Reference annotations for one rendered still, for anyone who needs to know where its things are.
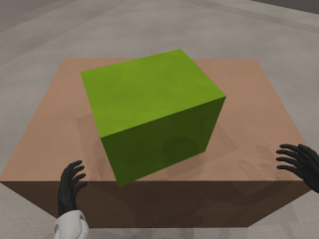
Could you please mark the left robot forearm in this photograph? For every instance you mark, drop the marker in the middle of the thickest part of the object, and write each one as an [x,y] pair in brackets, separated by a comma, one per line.
[72,225]

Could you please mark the robot right hand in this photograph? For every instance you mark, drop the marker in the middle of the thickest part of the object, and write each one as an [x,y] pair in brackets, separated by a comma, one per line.
[306,163]

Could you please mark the carton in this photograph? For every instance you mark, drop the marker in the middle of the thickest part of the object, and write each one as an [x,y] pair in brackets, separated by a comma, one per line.
[152,112]

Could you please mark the pedestal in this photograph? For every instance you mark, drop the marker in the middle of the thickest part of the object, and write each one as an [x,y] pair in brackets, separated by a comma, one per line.
[233,184]

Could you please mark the robot left hand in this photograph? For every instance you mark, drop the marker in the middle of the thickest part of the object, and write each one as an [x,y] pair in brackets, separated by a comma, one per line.
[67,192]

